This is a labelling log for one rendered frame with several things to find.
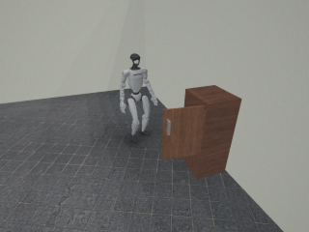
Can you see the right robot shin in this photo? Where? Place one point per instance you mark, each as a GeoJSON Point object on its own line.
{"type": "Point", "coordinates": [134, 128]}

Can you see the robot left hand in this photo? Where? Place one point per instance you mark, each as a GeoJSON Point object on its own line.
{"type": "Point", "coordinates": [154, 99]}

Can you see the handle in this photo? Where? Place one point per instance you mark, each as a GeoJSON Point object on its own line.
{"type": "Point", "coordinates": [168, 127]}

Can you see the robot right forearm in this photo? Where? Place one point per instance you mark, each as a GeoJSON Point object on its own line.
{"type": "Point", "coordinates": [122, 93]}

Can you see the cupboard door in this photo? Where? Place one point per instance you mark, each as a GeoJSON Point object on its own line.
{"type": "Point", "coordinates": [185, 131]}

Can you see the robot left upper arm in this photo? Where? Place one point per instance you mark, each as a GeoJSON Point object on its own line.
{"type": "Point", "coordinates": [145, 75]}

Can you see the robot left forearm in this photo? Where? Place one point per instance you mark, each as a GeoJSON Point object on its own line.
{"type": "Point", "coordinates": [150, 89]}

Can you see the robot right hand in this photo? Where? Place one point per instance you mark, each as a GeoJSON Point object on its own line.
{"type": "Point", "coordinates": [122, 106]}

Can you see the right robot thigh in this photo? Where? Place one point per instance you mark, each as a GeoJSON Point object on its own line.
{"type": "Point", "coordinates": [133, 110]}

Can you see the robot right upper arm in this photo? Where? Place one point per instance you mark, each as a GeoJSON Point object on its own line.
{"type": "Point", "coordinates": [125, 74]}

